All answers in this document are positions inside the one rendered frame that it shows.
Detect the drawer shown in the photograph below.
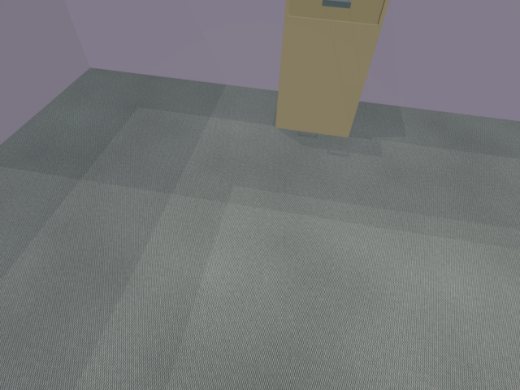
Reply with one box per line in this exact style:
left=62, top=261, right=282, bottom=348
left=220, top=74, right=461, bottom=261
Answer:
left=290, top=0, right=384, bottom=24

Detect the cabinet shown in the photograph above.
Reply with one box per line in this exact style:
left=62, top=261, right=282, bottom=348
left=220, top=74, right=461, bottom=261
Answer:
left=275, top=0, right=390, bottom=137

